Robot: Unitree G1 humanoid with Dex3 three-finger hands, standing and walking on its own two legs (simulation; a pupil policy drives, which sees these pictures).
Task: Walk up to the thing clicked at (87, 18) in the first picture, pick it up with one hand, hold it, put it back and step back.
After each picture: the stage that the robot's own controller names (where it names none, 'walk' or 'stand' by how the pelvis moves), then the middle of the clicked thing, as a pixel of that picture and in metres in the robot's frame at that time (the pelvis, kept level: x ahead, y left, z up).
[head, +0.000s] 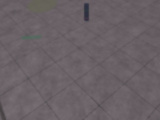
stand; (86, 12) +2.01 -0.01 -0.66
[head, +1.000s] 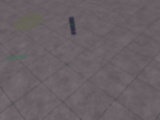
walk; (72, 26) +1.85 +0.30 -0.63
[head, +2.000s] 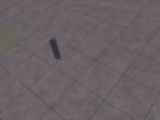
walk; (55, 49) +1.25 +0.43 -0.64
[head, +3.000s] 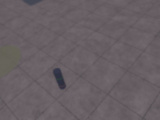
walk; (59, 79) +0.86 +0.34 -0.65
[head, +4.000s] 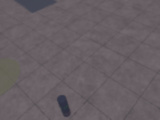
walk; (64, 106) +0.60 +0.26 -0.65
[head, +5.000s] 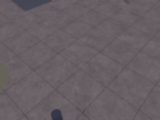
stand; out of the picture +0.47 +0.22 -0.64
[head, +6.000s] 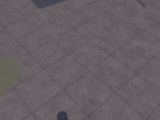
stand; out of the picture +0.45 +0.18 -0.65
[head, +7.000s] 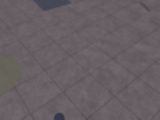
stand; out of the picture +0.46 +0.20 -0.65
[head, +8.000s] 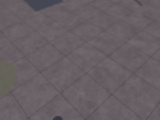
stand; out of the picture +0.43 +0.22 -0.66
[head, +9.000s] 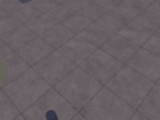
stand; out of the picture +0.42 +0.25 -0.65
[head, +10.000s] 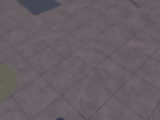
stand; out of the picture +0.43 +0.22 -0.65
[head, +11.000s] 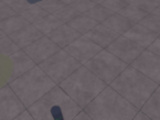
stand; (58, 116) +0.47 +0.23 -0.65
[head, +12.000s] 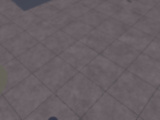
stand; out of the picture +0.41 +0.24 -0.66
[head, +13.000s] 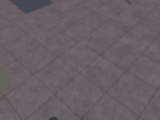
stand; out of the picture +0.42 +0.25 -0.66
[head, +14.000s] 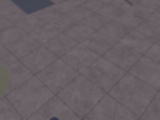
stand; out of the picture +0.43 +0.24 -0.66
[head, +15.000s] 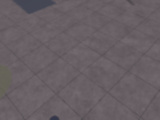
stand; out of the picture +0.43 +0.25 -0.66
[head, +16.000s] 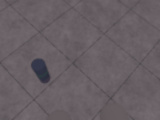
go down; (42, 72) +0.50 +0.20 -0.43
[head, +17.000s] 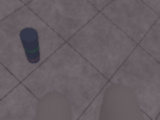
go down; (31, 48) +0.54 +0.21 -0.28
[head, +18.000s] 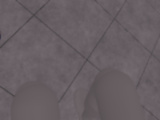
close in; out of the picture +0.54 +0.25 -0.21
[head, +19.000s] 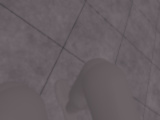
close; out of the picture +0.54 +0.27 -0.19
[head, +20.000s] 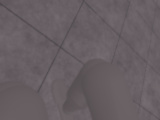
lift; out of the picture +0.50 +0.24 -0.19
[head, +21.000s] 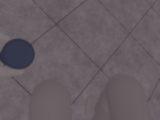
lift; (13, 55) +0.39 +0.22 -0.11
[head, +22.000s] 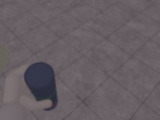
lift; (45, 91) +0.31 +0.15 +0.04
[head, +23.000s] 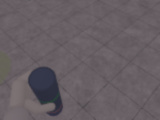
hold; (49, 95) +0.31 +0.14 +0.02
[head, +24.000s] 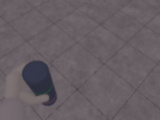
crouch; (43, 87) +0.34 +0.15 -0.03
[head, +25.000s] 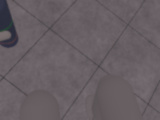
lower; (1, 25) +0.52 +0.19 -0.06
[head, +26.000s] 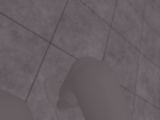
lower; out of the picture +0.51 +0.22 -0.20
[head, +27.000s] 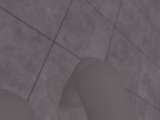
lower; out of the picture +0.51 +0.23 -0.20
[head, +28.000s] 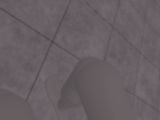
lower; out of the picture +0.51 +0.23 -0.20
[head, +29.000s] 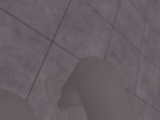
lower; out of the picture +0.51 +0.23 -0.20
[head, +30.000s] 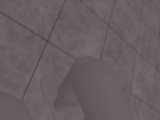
open; out of the picture +0.52 +0.21 -0.21
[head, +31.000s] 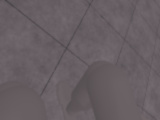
stand; out of the picture +0.51 +0.22 -0.20
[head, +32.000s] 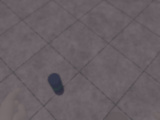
stand; (56, 85) +0.47 +0.16 -0.48
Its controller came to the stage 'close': yes
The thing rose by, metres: 0.68
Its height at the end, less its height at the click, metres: +0.00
